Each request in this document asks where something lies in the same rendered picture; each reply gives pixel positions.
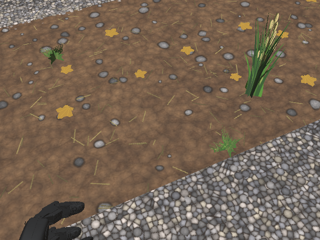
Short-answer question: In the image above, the robot left hand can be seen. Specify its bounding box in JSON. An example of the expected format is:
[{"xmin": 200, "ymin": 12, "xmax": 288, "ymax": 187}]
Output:
[{"xmin": 19, "ymin": 201, "xmax": 93, "ymax": 240}]

